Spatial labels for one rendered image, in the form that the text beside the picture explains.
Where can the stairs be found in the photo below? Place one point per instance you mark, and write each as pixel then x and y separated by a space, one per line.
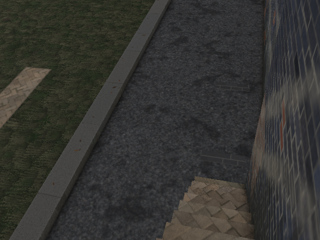
pixel 211 210

